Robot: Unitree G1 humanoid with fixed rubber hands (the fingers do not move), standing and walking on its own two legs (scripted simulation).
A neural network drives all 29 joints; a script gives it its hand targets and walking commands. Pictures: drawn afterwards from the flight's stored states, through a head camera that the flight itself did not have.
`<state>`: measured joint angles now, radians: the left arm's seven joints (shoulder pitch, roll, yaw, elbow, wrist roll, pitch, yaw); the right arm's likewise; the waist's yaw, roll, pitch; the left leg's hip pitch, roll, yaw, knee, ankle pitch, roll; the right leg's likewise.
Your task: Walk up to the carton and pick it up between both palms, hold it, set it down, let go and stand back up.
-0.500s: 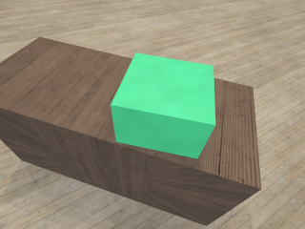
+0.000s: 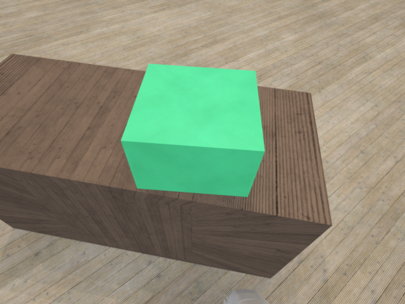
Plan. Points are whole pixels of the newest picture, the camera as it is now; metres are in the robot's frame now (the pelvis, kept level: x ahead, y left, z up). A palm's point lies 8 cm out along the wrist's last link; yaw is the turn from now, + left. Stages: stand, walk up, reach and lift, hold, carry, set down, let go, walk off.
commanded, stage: walk up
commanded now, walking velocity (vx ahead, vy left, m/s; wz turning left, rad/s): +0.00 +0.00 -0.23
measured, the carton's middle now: (197, 128) +0.56 -0.01 -0.04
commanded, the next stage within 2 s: stand in 0.38 s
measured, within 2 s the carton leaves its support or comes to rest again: neither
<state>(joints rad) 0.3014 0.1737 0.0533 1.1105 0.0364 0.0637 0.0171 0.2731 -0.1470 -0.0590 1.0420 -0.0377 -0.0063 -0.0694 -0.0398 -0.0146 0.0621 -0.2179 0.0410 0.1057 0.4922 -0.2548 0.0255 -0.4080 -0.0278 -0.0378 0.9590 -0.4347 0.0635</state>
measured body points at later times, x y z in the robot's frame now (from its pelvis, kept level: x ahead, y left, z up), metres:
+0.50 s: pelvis +0.02 -0.04 +0.00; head +0.04 -0.11 +0.45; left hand +0.04 +0.19 -0.12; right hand +0.04 -0.27 -0.19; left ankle -0.01 +0.16 -0.68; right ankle +0.01 -0.16 -0.74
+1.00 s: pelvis +0.04 +0.01 +0.00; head +0.05 +0.02 +0.45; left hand +0.06 +0.23 -0.16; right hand +0.03 -0.21 -0.16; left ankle +0.00 +0.12 -0.74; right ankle +0.01 -0.15 -0.74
